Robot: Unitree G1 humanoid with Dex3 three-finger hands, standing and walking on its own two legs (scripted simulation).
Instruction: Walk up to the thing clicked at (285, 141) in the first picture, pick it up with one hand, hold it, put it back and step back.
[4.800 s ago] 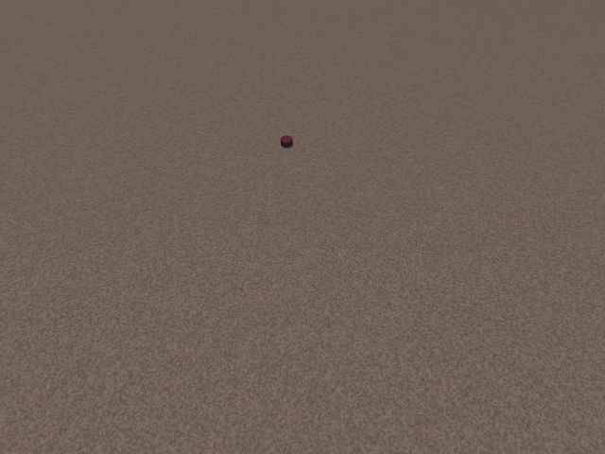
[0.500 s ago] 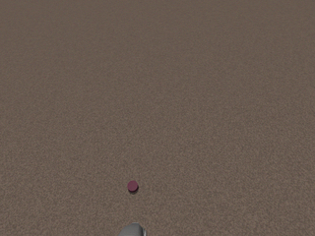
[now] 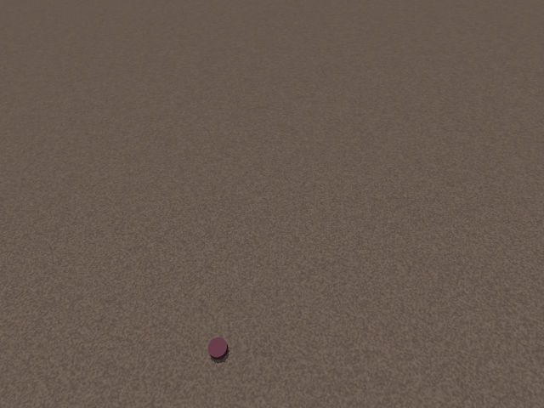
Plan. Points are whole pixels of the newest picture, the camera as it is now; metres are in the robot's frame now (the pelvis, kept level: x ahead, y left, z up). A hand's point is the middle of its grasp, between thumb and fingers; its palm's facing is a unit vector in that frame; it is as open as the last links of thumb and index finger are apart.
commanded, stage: walk up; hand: left
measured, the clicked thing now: (218, 348) +0.44 +0.24 -0.74
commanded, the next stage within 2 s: stand in 1.12 s
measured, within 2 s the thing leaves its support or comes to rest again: neither
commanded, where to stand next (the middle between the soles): +0.04 +0.00 m, yaw +1 degrees
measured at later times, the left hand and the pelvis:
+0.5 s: hand out of the picture +0.13 +0.25 -0.13, palm faces +0.00 -0.94 -0.33, open 7.4 cm; pelvis +0.02 +0.00 +0.02, yaw +1 degrees
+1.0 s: hand out of the picture +0.11 +0.26 -0.13, palm faces +0.02 -0.94 -0.33, open 7.4 cm; pelvis +0.03 +0.01 +0.02, yaw +1 degrees
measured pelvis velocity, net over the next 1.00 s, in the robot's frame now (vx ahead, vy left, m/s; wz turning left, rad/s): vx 0.03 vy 0.01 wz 0.02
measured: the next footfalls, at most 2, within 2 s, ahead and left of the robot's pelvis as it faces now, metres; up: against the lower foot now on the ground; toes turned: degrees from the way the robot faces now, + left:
none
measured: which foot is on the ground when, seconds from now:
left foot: down 0.00-1.00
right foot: down 0.00-1.00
